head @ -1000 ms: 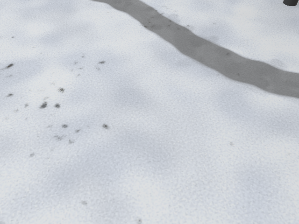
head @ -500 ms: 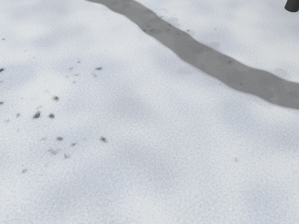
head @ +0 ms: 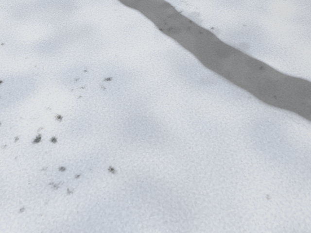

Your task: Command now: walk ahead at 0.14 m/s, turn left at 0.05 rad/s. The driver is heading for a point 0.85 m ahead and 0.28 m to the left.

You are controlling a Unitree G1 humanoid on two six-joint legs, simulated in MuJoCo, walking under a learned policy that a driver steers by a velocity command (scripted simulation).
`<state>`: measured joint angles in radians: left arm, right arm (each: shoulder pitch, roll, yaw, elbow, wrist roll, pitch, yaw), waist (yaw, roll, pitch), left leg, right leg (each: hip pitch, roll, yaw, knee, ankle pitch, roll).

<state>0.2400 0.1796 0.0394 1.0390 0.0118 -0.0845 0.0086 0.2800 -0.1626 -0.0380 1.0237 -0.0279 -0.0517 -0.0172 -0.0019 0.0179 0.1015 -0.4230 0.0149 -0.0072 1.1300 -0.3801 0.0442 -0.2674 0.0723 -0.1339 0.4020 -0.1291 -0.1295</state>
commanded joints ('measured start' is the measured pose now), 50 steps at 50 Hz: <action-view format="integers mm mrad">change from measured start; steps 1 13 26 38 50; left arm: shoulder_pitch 44 131 5 -153 68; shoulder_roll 60 157 138 123 152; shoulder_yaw -12 32 47 27 32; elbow -21 -58 -174 -280 -217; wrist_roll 13 13 16 17 4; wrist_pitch -25 49 99 60 -10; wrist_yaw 4 49 25 -15 -9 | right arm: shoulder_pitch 232 -74 -40 68 -18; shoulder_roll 19 -46 -183 -237 -171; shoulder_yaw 5 -9 -61 -80 -49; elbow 44 -108 -185 -189 -216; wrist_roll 1 6 21 1 -20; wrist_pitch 42 61 58 27 -3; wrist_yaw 1 5 -5 21 67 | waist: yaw -78 23 15 -56 -6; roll -58 -83 51 103 -120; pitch -122 -81 -151 -94 -11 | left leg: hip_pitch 158 6 351 293 -285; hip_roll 14 21 180 152 0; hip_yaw -3 75 -225 -402 -61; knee -154 -388 -785 -933 -121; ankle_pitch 42 -37 815 -53 137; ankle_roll -12 1 217 228 22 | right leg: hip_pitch -29 130 -308 -229 234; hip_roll -278 -386 -89 -86 -294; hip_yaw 133 152 136 139 430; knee -136 -98 703 301 -317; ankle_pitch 739 222 -258 -229 -277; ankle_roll -103 -123 159 150 -16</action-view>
